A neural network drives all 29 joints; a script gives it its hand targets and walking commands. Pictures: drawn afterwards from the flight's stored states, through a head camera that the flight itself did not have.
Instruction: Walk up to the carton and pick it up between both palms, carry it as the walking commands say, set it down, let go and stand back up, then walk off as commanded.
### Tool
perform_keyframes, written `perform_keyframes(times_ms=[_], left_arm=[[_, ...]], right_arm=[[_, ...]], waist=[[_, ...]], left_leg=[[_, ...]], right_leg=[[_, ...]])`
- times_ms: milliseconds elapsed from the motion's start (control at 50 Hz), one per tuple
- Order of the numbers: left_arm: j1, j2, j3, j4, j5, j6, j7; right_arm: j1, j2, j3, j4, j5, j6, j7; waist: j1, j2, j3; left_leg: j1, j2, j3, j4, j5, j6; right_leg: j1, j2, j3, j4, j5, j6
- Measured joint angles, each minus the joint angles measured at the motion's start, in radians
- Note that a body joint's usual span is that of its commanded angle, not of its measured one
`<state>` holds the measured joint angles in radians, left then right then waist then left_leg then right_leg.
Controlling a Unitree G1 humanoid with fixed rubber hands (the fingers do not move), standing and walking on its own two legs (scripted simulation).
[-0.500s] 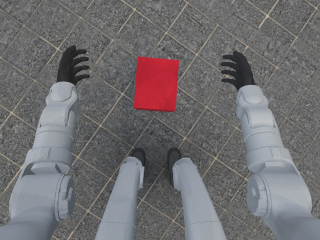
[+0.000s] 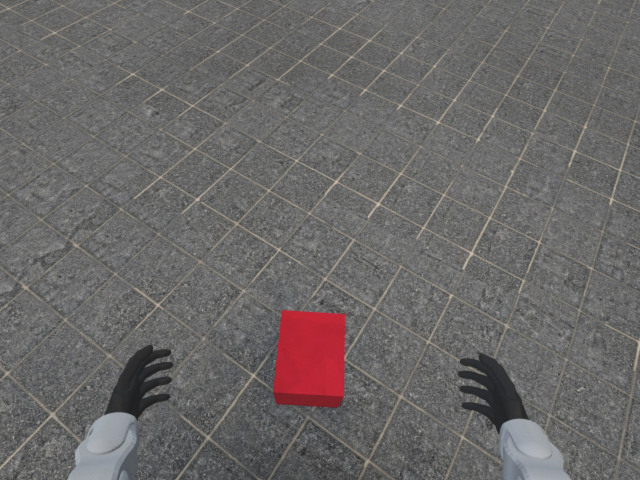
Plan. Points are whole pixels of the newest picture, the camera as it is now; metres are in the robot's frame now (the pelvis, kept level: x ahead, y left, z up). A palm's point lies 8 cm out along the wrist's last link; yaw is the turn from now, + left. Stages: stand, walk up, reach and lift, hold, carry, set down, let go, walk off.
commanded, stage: let go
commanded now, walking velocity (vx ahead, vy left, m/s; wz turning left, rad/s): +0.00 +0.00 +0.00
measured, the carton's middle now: (310, 359) +0.44 +0.00 -0.67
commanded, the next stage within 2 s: stand in 0.62 s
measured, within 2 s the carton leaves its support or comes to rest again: neither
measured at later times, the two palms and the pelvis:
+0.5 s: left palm (103, 472) +0.15 +0.25 -0.06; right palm (530, 467) +0.16 -0.24 -0.05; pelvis -0.01 +0.00 +0.01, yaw +0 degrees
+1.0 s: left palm (103, 463) +0.16 +0.25 -0.06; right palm (569, 470) +0.15 -0.29 -0.05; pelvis +0.00 +0.00 +0.01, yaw +0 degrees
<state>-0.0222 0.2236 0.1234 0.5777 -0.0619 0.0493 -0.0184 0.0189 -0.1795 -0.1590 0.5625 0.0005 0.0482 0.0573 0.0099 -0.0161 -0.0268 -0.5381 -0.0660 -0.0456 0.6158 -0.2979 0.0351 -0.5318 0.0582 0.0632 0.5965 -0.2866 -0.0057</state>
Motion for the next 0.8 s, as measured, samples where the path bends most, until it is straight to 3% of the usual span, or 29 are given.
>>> perform_keyframes(times_ms=[180, 360, 580, 700, 800], left_arm=[[0.188, 0.000, -0.026, -0.016, 0.000, 0.001, -0.019], [0.192, 0.000, -0.028, -0.031, 0.000, 0.075, -0.044], [0.192, 0.000, -0.028, -0.044, 0.000, 0.099, -0.046], [0.192, 0.000, -0.027, -0.045, 0.000, 0.060, 0.004], [0.192, 0.000, -0.027, -0.033, 0.000, 0.018, 0.019]], right_arm=[[0.163, 0.001, 0.013, -0.034, 0.007, 0.007, 0.008], [0.164, 0.001, 0.032, -0.041, 0.007, 0.094, 0.030], [0.164, 0.001, 0.032, -0.066, 0.007, 0.129, 0.031], [0.164, -0.022, 0.031, -0.030, -0.021, 0.066, -0.028], [0.164, -0.070, 0.032, 0.008, -0.029, 0.014, -0.047]], waist=[[0.000, 0.000, 0.002], [0.000, 0.001, 0.050], [0.000, 0.001, 0.089], [0.000, 0.001, 0.091], [0.000, 0.001, 0.089]], left_leg=[[0.252, 0.000, 0.000, -0.092, 0.011, 0.009], [0.364, 0.000, 0.000, -0.102, 0.011, 0.011], [0.390, 0.002, 0.000, -0.104, 0.013, 0.011], [0.390, 0.000, 0.000, -0.104, 0.011, 0.011], [0.386, 0.000, 0.000, -0.104, 0.008, 0.011]], right_leg=[[0.256, -0.005, 0.007, -0.100, 0.016, 0.000], [0.367, -0.006, 0.007, -0.109, 0.017, 0.000], [0.392, -0.004, 0.006, -0.109, 0.017, 0.000], [0.389, -0.005, 0.006, -0.103, 0.013, 0.000], [0.381, -0.005, 0.006, -0.095, 0.006, 0.000]])
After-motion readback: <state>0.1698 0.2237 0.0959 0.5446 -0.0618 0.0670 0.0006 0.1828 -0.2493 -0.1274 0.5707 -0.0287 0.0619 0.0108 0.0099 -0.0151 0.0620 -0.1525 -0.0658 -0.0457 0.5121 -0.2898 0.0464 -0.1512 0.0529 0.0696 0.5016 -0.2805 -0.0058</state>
